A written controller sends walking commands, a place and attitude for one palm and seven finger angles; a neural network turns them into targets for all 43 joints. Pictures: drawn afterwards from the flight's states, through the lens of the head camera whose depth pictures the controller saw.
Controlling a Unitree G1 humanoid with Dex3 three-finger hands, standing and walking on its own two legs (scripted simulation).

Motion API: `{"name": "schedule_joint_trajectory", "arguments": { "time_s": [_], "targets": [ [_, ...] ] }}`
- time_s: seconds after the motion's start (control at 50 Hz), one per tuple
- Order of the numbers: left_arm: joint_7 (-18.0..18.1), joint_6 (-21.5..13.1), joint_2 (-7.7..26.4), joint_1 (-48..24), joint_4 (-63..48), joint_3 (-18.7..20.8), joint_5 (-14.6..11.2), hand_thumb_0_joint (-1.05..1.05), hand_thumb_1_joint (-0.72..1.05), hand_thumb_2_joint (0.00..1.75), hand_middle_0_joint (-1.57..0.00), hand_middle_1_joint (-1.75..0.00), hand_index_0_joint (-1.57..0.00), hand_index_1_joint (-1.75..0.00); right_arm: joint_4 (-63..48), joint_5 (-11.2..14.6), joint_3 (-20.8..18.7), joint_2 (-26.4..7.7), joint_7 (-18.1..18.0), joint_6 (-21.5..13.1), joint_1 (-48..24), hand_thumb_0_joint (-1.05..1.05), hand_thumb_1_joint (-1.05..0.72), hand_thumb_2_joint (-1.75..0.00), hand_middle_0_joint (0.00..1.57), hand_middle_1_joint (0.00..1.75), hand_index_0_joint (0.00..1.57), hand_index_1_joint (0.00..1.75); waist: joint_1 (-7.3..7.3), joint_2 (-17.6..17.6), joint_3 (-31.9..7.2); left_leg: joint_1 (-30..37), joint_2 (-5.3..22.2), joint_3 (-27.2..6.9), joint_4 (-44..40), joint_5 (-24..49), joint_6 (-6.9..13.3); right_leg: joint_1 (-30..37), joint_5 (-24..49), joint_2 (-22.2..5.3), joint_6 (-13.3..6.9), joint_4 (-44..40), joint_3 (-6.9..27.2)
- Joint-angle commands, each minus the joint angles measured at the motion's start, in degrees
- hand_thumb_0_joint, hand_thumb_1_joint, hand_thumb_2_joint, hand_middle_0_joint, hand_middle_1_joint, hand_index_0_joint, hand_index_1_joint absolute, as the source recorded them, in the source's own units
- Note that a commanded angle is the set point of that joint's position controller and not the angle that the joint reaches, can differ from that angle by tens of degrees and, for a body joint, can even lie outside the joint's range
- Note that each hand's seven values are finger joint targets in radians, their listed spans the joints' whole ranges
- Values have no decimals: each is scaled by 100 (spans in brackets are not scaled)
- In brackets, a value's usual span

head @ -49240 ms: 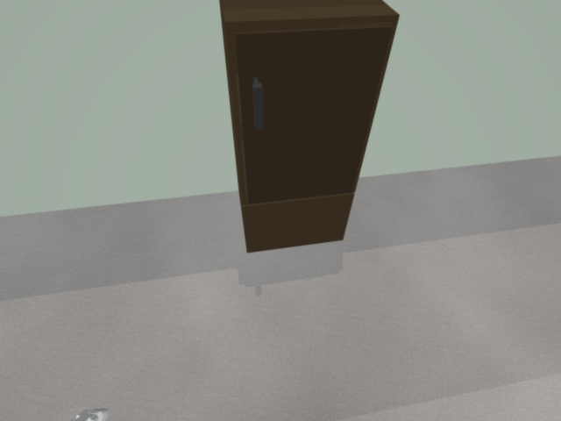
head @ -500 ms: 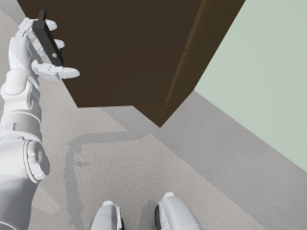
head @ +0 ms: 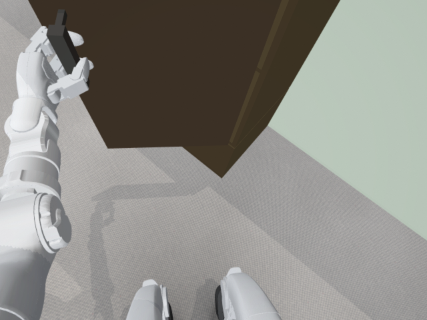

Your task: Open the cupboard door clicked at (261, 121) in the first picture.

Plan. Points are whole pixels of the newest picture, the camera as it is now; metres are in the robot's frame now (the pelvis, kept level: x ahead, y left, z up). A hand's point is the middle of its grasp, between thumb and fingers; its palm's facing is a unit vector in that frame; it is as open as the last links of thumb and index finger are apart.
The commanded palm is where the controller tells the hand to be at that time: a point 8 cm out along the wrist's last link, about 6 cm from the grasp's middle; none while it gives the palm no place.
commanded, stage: pull the door open along its arc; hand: left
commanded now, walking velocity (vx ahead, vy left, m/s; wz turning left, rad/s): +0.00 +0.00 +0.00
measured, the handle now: (72, 52) +0.59 +0.20 +0.07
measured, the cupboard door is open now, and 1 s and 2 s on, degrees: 44 78 87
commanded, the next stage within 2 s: open thumb and fingers to let go in 1.14 s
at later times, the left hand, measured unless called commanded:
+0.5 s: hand (86, 106) +0.47 +0.17 +0.07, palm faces -0.02 -1.00 +0.00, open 6.2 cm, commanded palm +0.41 +0.21 +0.07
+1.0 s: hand (140, 175) +0.34 +0.08 +0.08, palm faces +0.40 -0.92 +0.01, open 6.4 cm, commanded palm +0.28 +0.13 +0.07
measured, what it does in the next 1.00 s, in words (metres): stands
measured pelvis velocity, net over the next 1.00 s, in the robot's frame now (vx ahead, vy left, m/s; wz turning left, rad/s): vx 0.01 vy -0.04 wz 0.05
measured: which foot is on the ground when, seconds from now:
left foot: down 0.00-1.00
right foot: down 0.00-1.00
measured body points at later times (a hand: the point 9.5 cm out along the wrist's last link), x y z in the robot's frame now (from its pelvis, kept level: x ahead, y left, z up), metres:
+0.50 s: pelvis +0.02 +0.00 +0.02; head +0.13 +0.01 +0.45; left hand +0.47 +0.22 +0.08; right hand +0.03 -0.26 -0.10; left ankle +0.00 +0.10 -0.65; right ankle +0.02 -0.13 -0.65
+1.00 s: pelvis +0.01 -0.04 +0.03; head +0.07 -0.04 +0.47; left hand +0.32 +0.13 +0.08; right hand +0.19 -0.24 -0.08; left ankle +0.00 +0.10 -0.65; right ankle +0.02 -0.14 -0.65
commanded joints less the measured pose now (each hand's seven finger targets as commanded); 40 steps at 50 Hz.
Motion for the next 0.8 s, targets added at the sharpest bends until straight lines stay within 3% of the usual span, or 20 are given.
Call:
{"name": "schedule_joint_trajectory", "arguments": {
  "time_s": [0.0,0.06,0.1,0.16,0.22,0.26,0.28,0.32,0.36,0.42,0.48,0.5,0.52,0.54,0.58,0.62,0.7,0.78],
  "targets": [
    [145,-381,1320,-2523,-1182,23,-28,0,90,90,-40,-135,-40,-135,-153,-7,-423,-1131,-44,-64,1110,0,-90,-90,20,30,20,30,-32,843,-2774,2580,-99,-478,-681,2748,-80,757,1674,254,-188,-530,-12],
    [166,-382,1607,-2730,-1224,178,-2,0,90,90,-40,-135,-40,-135,-157,-7,-412,-1161,-71,-49,1126,0,-90,-90,20,30,20,30,-45,819,-2845,2449,-111,-465,-672,2693,-56,884,1736,245,-179,-511,26],
    [144,-347,1169,-2526,-1174,-73,-41,0,90,90,-40,-135,-40,-135,-180,2,-422,-1109,-45,-56,1116,0,-90,-90,20,30,20,30,-14,843,-2856,2521,-126,-451,-687,2690,-67,860,1697,254,-187,-535,7],
    [142,-398,1266,-2176,-1413,73,-88,0,90,90,-40,-135,-40,-135,-217,-3,-449,-1123,-32,-44,1114,0,-90,-90,20,30,20,30,163,976,-3161,2773,-114,-453,-709,3026,-107,986,1880,248,-209,-488,-12],
    [111,-363,1071,-1661,-1590,28,-175,0,90,90,-40,-135,-40,-135,-311,27,-473,-1093,4,-26,1035,0,-90,-90,20,30,20,30,247,682,-3061,2533,-155,-325,-779,2810,-58,1350,1992,264,-185,-579,24],
    [88,-377,969,-1240,-1738,0,-219,0,90,90,-40,-135,-40,-135,-376,67,-498,-1075,2,-7,994,0,-90,-90,20,30,20,30,325,524,-3065,2513,-166,-283,-841,2901,-52,1547,2172,268,-188,-596,27],
    [71,-369,902,-1005,-1890,-27,-253,0,90,90,-40,-135,-40,-135,-421,79,-501,-1057,16,2,956,0,-90,-90,20,30,20,30,408,616,-3053,2520,-183,-253,-886,2924,-58,1657,2230,261,-194,-613,34],
    [51,-314,689,-447,-2100,-102,-358,0,90,90,-40,-135,-40,-135,-512,124,-535,-1031,32,16,869,0,-90,-90,20,30,20,30,462,344,-2924,2409,-206,-170,-969,2860,-34,1913,2368,268,-186,-695,39],
    [52,-310,561,39,-2498,-139,-445,0,90,90,-40,-135,-40,-135,-603,160,-550,-1001,50,14,767,0,-90,-90,20,30,20,30,600,403,-2952,2447,-226,-120,-1049,2950,-37,2124,2518,251,-197,-714,50],
    [78,-241,89,1009,-3117,-380,-613,0,90,90,-40,-135,-40,-135,-755,221,-603,-937,86,0,567,0,-90,-90,20,30,20,30,707,193,-2741,2466,-238,-15,-1195,2998,-31,2408,2700,240,-187,-824,39],
    [155,-280,-195,1987,-4071,-532,-744,0,90,90,-40,-135,-40,-135,-910,260,-625,-871,121,-75,382,0,-90,-90,20,30,20,30,921,370,-2776,2698,-223,6,-1312,3489,-60,2654,3000,189,-196,-818,38],
    [996,-225,-508,2278,-4340,221,-1187,0,90,90,-40,-135,-40,-135,-949,228,-630,-668,133,-163,179,0,-90,-90,20,30,20,30,1352,211,-2533,2440,-236,83,-1381,3391,-133,2721,2892,211,-175,-880,-45],
    [1428,-182,-936,2594,-4487,-235,-1036,0,90,90,-40,-135,-40,-135,-941,205,-609,-667,177,-232,89,0,-90,-90,20,30,20,30,1182,137,-2314,2405,-227,75,-1433,3229,-174,2649,2760,211,-156,-869,-78],
    [1787,-184,-999,2898,-4620,-210,-931,0,90,90,-40,-135,-40,-135,-931,174,-614,-651,197,-281,65,0,-90,-90,20,30,20,30,1219,-127,-2108,2275,-221,50,-1456,3147,-176,2676,2712,208,-170,-864,-112],
    [2430,-231,-1173,3230,-5065,-298,-619,0,90,90,-40,-135,-40,-135,-934,80,-630,-598,239,-319,-49,0,-90,-90,20,30,20,30,1261,-129,-2265,2273,-253,108,-1442,3088,-195,2842,2847,150,-167,-777,-61],
    [2999,-247,-1472,3296,-5391,-603,-232,0,90,90,-40,-135,-40,-135,-939,-7,-620,-523,270,-309,-201,0,-90,-90,20,30,20,30,1260,33,-2105,2280,-266,118,-1436,2985,-215,2799,2789,96,-190,-740,-29],
    [3796,-216,-2118,3457,-5635,-1251,367,0,90,90,-40,-135,-40,-135,-957,-136,-617,-408,243,-278,-472,0,-90,-90,20,30,20,30,1221,-222,-2019,2306,-287,81,-1411,2677,-204,2792,2589,34,-210,-757,2],
    [4028,-198,-2564,3570,-5858,-1878,663,0,90,90,-40,-135,-40,-135,-977,-179,-612,-338,145,-281,-760,0,-90,-90,20,30,20,30,1130,-405,-1916,2374,-319,81,-1430,2240,-163,2836,2370,-7,-202,-915,71]
  ]
}}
